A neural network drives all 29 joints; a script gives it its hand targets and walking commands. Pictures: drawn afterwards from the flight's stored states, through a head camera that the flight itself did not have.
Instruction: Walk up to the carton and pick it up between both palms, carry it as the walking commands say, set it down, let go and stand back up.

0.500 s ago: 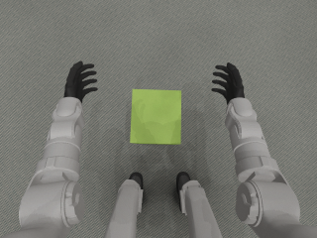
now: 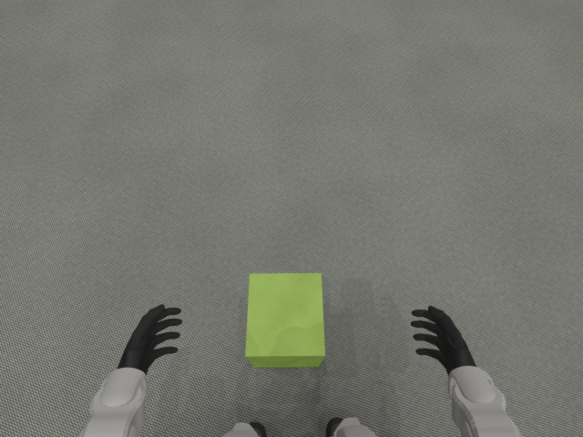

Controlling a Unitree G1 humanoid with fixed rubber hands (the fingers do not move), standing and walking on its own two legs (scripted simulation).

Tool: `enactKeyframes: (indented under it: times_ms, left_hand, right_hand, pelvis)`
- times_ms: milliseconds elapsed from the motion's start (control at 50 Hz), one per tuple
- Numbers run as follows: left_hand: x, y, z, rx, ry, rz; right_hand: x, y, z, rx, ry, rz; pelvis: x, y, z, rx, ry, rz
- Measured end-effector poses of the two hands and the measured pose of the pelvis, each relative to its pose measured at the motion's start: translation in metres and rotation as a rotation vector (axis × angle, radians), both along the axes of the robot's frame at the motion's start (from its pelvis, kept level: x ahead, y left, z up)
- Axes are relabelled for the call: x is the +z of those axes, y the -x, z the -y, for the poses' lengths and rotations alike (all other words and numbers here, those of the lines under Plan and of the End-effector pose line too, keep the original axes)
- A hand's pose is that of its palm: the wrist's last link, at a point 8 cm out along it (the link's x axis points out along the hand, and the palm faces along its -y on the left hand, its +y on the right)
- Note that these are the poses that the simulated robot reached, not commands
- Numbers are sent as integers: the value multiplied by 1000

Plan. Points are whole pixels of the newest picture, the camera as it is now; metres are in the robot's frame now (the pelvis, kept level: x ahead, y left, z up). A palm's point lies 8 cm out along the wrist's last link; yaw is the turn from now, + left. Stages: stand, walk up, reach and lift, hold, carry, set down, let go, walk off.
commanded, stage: let go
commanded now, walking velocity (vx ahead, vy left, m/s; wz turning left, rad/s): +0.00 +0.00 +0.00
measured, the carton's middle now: (286, 323) +0.40 +0.02 -0.61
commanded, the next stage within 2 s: stand in 0.56 s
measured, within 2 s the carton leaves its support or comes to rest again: neither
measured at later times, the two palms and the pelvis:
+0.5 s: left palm (104, 418) +0.18 +0.23 -0.04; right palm (480, 405) +0.18 -0.22 -0.05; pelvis +0.02 +0.00 +0.03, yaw +0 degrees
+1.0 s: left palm out of the picture +0.14 +0.29 -0.07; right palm out of the picture +0.13 -0.28 -0.06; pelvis +0.03 +0.01 +0.02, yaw -1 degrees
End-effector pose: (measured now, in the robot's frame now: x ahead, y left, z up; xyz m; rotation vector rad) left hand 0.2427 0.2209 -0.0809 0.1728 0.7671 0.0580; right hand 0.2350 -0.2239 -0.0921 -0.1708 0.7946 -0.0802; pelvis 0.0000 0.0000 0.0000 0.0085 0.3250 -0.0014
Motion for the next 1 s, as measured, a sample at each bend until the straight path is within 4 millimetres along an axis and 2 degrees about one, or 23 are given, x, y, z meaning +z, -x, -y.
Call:
enactKeyframes:
  times_ms: [140, 280, 400, 540, 620, 720, 840, 1000]
  left_hand:
    - [20, 36, 7, 11, 14, -6]
    - [36, 67, 1, -5, -9, -18]
    - [39, 70, -10, -4, -14, -37]
    - [41, 62, -12, -18, -8, -40]
    - [40, 57, -12, -22, -12, -37]
    - [26, 62, -32, 11, -84, -74]
    - [17, 79, -60, 53, -145, -125]
    - [12, 102, -73, 62, -172, -173]
  right_hand:
    - [28, 30, 5, 6, 5, 6]
    - [48, 52, 13, 2, 11, 11]
    - [46, 55, 9, 15, -5, -14]
    - [44, 54, -5, 4, -38, -25]
    - [42, 55, -7, -4, -29, -36]
    - [31, 65, 14, -31, 72, -97]
    - [30, 83, 42, -83, 155, -133]
    - [28, 102, 52, -104, 183, -154]
  pelvis:
    - [17, -14, 6, -3, 0, 155]
    - [27, -24, 6, -3, 3, 308]
    - [27, -24, 1, -2, 8, 391]
    - [26, -24, -3, -2, 10, 426]
    - [26, -27, -6, -4, 10, 424]
    - [23, -33, -9, -5, 17, 365]
    - [22, -38, -12, -10, 20, 346]
    - [23, -34, -15, -10, 20, 351]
